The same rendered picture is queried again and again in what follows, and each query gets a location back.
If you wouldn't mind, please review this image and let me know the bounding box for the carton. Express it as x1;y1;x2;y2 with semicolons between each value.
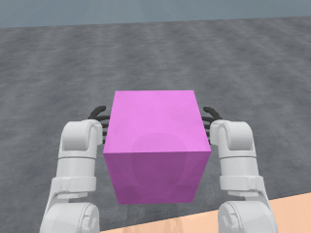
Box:
103;90;211;205

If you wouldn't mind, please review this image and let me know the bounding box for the robot left forearm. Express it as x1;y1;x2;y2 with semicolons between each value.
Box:
39;119;103;233

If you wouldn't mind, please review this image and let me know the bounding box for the right robot hand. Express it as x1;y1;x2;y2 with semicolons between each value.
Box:
201;107;223;145

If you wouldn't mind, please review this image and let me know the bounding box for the left robot hand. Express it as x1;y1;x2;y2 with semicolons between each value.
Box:
87;106;111;144

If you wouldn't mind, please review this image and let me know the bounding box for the robot left upper arm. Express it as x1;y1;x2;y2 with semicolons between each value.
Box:
41;202;100;233

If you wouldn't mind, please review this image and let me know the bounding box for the robot right forearm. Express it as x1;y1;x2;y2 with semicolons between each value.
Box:
209;119;279;233

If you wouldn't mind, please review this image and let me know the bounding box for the robot right upper arm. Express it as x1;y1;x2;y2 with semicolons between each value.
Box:
218;200;278;233

